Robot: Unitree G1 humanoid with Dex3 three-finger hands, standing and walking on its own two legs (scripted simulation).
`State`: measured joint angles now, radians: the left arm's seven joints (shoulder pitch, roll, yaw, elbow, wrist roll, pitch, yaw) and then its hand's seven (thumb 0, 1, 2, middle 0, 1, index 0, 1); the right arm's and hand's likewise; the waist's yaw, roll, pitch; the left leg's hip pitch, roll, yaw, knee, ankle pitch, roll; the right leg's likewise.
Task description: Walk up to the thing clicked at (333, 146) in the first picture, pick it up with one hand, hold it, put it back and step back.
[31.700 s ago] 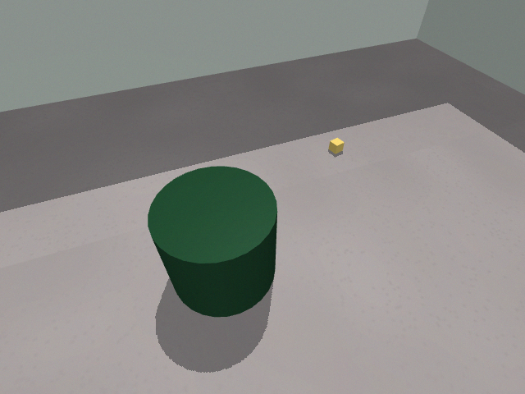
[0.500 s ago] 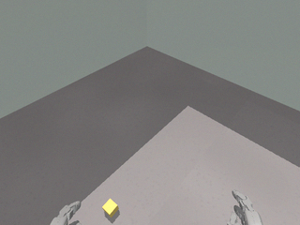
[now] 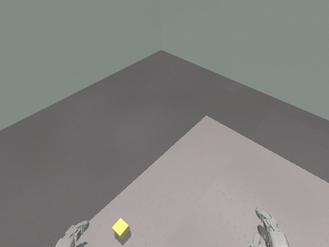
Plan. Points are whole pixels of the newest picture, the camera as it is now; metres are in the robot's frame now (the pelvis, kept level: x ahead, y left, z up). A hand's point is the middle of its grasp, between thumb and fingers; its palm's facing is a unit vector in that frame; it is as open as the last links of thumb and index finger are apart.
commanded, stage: stand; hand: left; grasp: from above
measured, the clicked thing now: (121, 228) +0.41 +0.24 -0.68
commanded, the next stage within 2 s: none
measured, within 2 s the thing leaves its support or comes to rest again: neither
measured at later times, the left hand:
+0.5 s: hand out of the picture +0.07 +0.24 -0.11, palm faces +0.02 -0.94 -0.33, open 7.4 cm
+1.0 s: hand out of the picture +0.01 +0.26 -0.10, palm faces +0.02 -0.94 -0.34, open 7.4 cm
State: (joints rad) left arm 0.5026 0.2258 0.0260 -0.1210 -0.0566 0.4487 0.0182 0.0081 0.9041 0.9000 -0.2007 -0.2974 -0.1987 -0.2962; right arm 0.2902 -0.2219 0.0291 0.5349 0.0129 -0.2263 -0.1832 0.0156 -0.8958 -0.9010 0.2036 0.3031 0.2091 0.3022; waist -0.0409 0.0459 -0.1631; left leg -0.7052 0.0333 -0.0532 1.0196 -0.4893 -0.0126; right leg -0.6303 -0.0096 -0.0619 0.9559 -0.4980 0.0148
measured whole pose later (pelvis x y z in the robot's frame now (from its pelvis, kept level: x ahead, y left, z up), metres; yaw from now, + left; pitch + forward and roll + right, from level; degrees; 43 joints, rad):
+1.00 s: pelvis -0.03 +0.01 +0.07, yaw +0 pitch -5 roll +0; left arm 0.19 0.31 0.03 1.12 0.03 0.00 0.02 0.00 0.90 0.90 -0.20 -0.30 -0.20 -0.30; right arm 0.15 -0.30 -0.04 1.12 -0.02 0.01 -0.01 0.01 -0.90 -0.90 0.20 0.30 0.21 0.30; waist 0.01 0.01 0.06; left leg -0.14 -0.02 -0.01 0.38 -0.16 0.01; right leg -0.10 -0.06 -0.03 0.37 -0.19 0.04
